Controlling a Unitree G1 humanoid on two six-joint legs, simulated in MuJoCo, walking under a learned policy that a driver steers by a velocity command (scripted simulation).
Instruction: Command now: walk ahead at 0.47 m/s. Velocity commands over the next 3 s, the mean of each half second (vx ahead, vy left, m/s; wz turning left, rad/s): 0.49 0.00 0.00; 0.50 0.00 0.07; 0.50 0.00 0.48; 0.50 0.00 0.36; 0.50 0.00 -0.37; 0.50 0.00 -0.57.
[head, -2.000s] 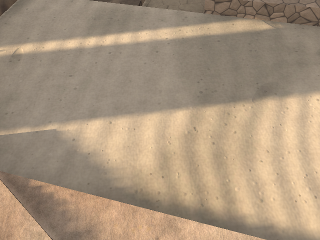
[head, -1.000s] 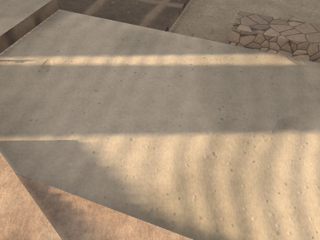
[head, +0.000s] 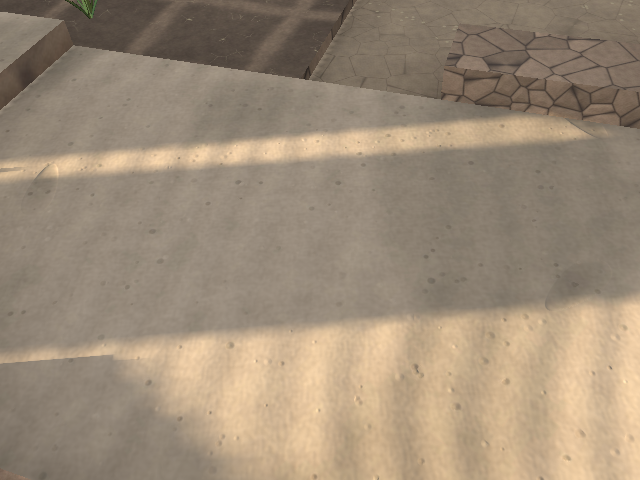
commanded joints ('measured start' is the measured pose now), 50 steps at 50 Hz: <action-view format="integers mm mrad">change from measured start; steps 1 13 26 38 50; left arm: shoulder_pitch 17 151 -318 -235 -124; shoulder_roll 103 84 108 176 138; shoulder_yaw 3 8 34 30 16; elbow -28 -51 -215 -157 -75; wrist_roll -10 -1 22 30 -6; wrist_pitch -36 -18 34 -18 -63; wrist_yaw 12 12 -42 -34 7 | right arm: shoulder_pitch -76 252 94 303 -1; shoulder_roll -8 -215 -94 -125 0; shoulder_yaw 10 -57 -4 7 27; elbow -95 34 43 79 -50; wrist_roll -1 -11 28 -4 -7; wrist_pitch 3 -38 -91 -25 5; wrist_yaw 14 4 -11 -56 28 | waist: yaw -16 -104 15 2 -33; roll -166 167 -21 -138 -143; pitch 139 -149 75 66 66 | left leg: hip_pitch -42 920 427 590 100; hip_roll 10 204 27 15 22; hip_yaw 20 -378 -95 -104 -43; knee -342 -844 -1134 -430 -414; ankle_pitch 169 120 101 298 168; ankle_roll -28 253 133 119 -23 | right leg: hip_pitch -84 -315 -372 -83 -135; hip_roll -200 -43 -115 -105 -271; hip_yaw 155 -14 33 -18 27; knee -246 860 232 -190 -231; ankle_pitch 548 36 574 655 651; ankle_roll -106 -37 2 -21 -121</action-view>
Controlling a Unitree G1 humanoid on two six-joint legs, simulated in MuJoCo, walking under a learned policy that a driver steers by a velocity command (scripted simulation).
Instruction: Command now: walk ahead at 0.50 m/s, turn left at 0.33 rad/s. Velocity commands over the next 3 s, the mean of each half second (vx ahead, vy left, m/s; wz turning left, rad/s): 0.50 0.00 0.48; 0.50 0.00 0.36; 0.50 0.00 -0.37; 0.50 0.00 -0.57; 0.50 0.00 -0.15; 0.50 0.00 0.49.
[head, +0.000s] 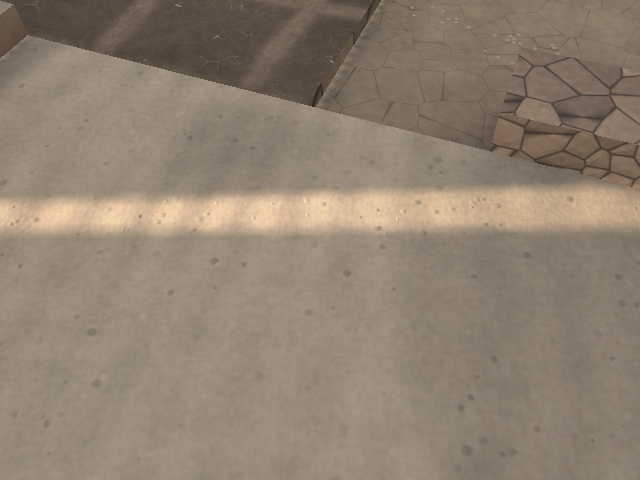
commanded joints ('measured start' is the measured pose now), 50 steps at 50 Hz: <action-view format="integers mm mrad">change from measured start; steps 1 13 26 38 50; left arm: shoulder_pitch -43 149 -234 -238 25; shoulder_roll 92 79 137 189 168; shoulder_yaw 9 2 17 14 19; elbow -58 -129 -266 -322 -186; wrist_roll -13 -11 14 0 -23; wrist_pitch -28 25 79 36 3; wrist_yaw -2 -8 -14 -18 -17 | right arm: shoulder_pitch -4 195 144 204 69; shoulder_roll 11 -277 -186 -213 -100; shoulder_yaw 17 -71 -49 -46 1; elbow -68 -78 -100 -115 -193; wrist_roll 11 -10 43 24 -13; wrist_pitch -9 -9 -20 -30 -8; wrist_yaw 24 -3 -16 -35 17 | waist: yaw -30 -72 -12 14 -1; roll -137 233 -6 46 -133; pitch -25 -321 -36 -84 -80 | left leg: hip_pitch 135 952 517 634 62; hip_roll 25 297 58 70 -11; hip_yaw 39 -570 -269 -303 -2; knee -298 -731 -960 -707 -93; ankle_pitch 211 -3 280 728 -59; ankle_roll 14 402 210 117 -16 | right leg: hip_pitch -100 -435 -515 -182 62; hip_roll -254 -69 -162 -32 -259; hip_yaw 74 -67 145 111 384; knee -209 957 463 107 -211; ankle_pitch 608 -273 147 109 389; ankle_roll -96 51 140 40 -155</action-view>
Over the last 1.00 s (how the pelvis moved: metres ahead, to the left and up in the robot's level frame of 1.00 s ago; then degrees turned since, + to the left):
0.61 -0.03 -0.12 3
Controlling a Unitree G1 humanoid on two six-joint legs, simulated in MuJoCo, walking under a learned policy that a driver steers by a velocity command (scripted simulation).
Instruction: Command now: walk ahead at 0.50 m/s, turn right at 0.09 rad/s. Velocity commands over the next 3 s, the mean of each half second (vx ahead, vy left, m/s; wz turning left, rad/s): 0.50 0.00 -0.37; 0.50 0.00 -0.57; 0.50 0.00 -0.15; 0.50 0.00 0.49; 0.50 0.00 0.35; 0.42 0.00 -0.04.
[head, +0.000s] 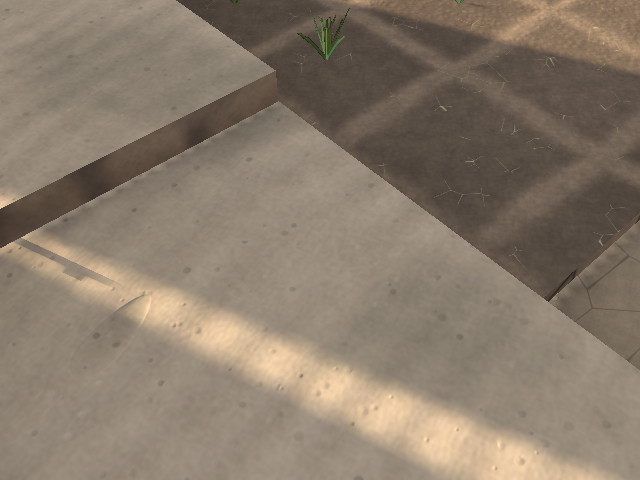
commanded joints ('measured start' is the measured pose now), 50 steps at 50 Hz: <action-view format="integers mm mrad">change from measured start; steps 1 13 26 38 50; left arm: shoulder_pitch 58 116 -56 -296 -19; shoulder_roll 112 167 68 69 156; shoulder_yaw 22 50 39 20 57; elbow -17 -7 -122 -237 -139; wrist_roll -15 -10 21 31 -18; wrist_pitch -20 7 85 76 31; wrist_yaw -1 6 -46 -64 4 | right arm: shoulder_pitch -5 -85 63 170 61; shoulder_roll -31 -83 -65 -150 -68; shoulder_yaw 2 4 -11 -37 -11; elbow -69 -112 -51 23 -119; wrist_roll -9 13 28 20 -7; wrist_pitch -1 -41 -66 -26 23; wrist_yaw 11 -19 -34 -46 -13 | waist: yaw -20 -57 -2 -40 -45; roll -124 -87 42 64 -55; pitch -16 -65 -7 28 -66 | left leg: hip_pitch -138 321 403 556 -109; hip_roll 59 -5 277 291 127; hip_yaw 25 42 0 270 31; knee -82 -641 -946 -747 51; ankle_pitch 47 165 335 842 1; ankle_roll -39 -31 105 45 -97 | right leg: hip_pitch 99 18 -520 -325 57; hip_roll -246 -178 -142 -46 -193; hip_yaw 269 281 75 -119 306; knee -189 95 729 267 -125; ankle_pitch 304 350 -4 -53 387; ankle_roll -173 -74 44 -61 -221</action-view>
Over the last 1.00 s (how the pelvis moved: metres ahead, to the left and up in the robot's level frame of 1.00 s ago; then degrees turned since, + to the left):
0.55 0.10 0.01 26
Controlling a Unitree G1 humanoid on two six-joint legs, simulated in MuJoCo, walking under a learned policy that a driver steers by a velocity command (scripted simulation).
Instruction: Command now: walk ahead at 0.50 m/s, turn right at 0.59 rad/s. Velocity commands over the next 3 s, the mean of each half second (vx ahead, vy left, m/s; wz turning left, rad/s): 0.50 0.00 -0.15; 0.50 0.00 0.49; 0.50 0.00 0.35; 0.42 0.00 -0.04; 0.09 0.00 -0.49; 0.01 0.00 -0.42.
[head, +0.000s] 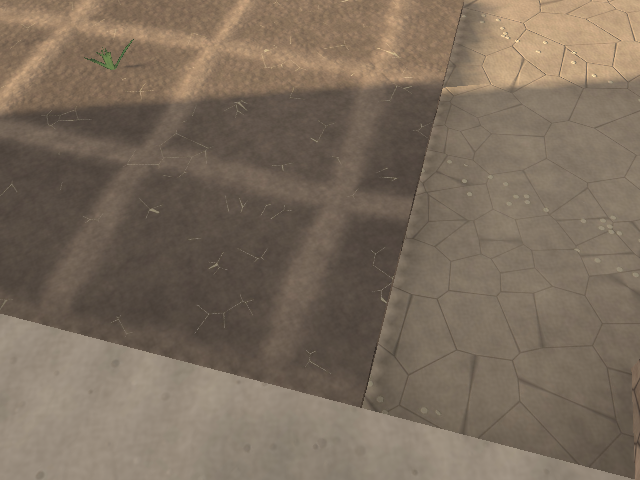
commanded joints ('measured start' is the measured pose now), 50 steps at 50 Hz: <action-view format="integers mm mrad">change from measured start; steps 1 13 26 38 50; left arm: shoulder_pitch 39 245 77 -252 -68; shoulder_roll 138 138 102 117 133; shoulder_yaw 33 18 -20 -26 -8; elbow -54 11 -67 -164 -121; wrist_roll -7 9 44 34 3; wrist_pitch -35 -48 -40 -43 -58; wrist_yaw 3 17 -1 -11 12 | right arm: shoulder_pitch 69 -285 86 274 229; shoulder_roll -84 -71 -127 -178 -199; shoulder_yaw -22 0 -41 -68 -80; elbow -46 -146 11 41 50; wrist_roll -9 12 40 24 4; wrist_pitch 26 7 -5 -7 0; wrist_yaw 5 30 12 -4 -46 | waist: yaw -24 111 38 -71 22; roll -36 -84 23 29 -55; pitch -88 6 -32 -39 -78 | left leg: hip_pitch -85 -166 331 506 359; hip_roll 8 -54 55 4 -171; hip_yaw -2 45 -364 -373 -397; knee -68 -542 -959 -867 -361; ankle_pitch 52 319 284 499 226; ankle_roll -21 42 287 287 147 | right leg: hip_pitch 103 322 -270 -463 103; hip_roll -255 -285 -186 -184 -166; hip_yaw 287 267 83 70 89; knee -205 -202 660 404 -127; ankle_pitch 361 452 -126 171 452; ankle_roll -151 -74 119 162 164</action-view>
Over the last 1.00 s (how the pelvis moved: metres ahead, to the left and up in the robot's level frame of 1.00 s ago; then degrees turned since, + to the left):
0.45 -0.12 -0.01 -33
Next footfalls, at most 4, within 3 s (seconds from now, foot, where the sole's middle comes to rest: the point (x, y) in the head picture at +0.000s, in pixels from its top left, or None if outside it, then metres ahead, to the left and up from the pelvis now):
0.38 left None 0.39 0.10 -0.77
1.00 right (371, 344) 0.79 -0.08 -0.83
1.58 left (275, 287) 0.96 0.16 -0.83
2.04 right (283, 198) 1.26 0.15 -0.83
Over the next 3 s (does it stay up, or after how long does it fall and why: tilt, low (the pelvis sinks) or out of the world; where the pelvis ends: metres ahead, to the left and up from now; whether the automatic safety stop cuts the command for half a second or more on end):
stays up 1.15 0.22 -0.05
